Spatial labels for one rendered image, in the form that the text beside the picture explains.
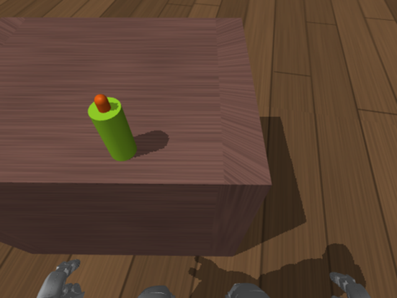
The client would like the right robot hand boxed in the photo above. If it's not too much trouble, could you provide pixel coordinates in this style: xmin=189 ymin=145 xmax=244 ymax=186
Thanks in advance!
xmin=329 ymin=272 xmax=371 ymax=298

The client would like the bottle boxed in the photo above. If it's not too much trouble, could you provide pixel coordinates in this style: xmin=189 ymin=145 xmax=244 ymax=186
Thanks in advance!
xmin=88 ymin=94 xmax=137 ymax=161

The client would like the left robot hand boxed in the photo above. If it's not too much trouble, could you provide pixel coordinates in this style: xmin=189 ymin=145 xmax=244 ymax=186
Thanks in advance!
xmin=37 ymin=260 xmax=85 ymax=298

